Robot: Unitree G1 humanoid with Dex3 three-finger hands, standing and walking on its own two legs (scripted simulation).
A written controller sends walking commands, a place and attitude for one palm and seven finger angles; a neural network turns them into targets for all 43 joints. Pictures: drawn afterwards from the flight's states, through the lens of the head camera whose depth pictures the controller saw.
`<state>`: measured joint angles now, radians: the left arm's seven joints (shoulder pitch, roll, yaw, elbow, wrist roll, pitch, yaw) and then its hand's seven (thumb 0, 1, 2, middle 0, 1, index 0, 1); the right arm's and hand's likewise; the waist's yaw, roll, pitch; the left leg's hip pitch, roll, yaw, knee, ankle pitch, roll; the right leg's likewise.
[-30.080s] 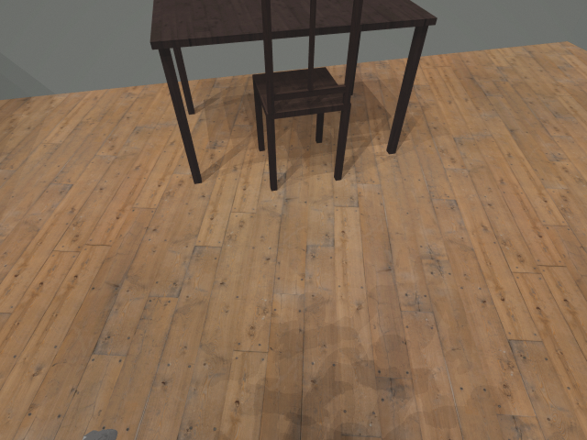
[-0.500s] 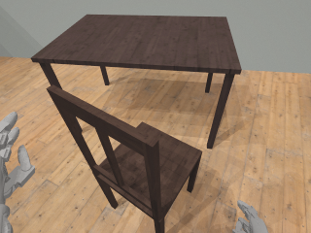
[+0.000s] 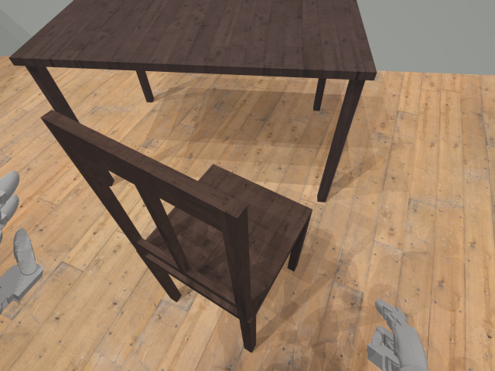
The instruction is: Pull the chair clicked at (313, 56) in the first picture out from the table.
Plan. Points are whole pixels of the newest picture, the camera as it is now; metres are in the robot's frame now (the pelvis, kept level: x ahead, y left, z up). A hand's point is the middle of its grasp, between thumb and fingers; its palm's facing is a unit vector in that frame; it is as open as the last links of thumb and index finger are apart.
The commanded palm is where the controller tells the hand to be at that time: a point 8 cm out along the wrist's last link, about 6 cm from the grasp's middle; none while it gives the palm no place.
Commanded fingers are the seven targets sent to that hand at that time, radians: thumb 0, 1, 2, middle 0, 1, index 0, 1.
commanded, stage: step back with the hand held close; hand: left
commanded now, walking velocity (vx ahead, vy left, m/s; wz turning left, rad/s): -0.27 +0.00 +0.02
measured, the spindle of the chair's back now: (168, 235) +0.37 +0.19 -0.07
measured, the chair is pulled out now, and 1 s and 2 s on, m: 0.48 0.48 0.48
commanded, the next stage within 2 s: stop stepping back and stand still in 1.92 s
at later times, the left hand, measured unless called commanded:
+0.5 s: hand (3, 313) +0.15 +0.26 +0.16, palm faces +0.46 -0.75 -0.48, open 7.4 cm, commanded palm +0.09 +0.29 +0.18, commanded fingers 0.00 0.90 0.90 -0.20 -0.30 -0.20 -0.30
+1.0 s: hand (5, 321) +0.15 +0.25 +0.16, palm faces +0.45 -0.74 -0.50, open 7.4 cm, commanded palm +0.08 +0.28 +0.18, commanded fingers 0.00 0.90 0.90 -0.20 -0.30 -0.20 -0.30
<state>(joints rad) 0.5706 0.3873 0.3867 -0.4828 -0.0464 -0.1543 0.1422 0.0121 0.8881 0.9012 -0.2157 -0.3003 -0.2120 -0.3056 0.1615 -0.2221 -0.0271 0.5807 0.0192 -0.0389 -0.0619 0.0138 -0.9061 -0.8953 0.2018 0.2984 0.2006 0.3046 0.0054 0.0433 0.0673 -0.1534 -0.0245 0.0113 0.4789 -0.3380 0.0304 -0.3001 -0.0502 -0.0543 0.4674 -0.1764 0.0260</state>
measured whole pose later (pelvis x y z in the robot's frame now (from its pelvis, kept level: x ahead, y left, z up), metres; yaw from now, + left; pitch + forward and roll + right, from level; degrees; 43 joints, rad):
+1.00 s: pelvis -0.06 -0.02 -0.02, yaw +1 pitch +2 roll +0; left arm 0.56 0.44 0.47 -0.57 -0.03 -0.21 0.18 0.01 0.89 0.90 -0.22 -0.30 -0.21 -0.31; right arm 0.17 -0.19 -0.02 0.60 0.00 -0.07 -0.07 0.01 -0.91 -0.90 0.20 0.30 0.20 0.30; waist 0.00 -0.02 0.03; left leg -0.38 0.00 -0.01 0.68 -0.35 0.01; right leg -0.48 -0.04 -0.07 0.58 -0.14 0.00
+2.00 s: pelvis -0.19 -0.09 +0.00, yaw -1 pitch +3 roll +0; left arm 0.59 0.44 0.43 -0.56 -0.05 -0.25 0.13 0.01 0.89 0.90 -0.22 -0.30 -0.21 -0.31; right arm 0.15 -0.16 -0.02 0.65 0.00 -0.09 -0.03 0.01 -0.90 -0.89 0.21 0.30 0.20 0.31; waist 0.00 -0.01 0.01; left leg -0.52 0.02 -0.03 0.91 -0.42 -0.05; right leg -0.29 0.03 -0.01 0.47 -0.23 -0.04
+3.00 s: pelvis -0.27 -0.12 +0.00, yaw +1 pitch +0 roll +0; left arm 0.58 0.41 0.42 -0.50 -0.04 -0.23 0.16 0.01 0.89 0.90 -0.22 -0.30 -0.21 -0.31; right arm 0.21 -0.20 -0.02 0.65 0.02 -0.11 -0.05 0.02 -0.91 -0.90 0.20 0.30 0.20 0.30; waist -0.03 -0.02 0.04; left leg -0.21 0.01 0.03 0.49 -0.27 0.01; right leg -0.20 0.01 -0.04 0.49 -0.28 -0.02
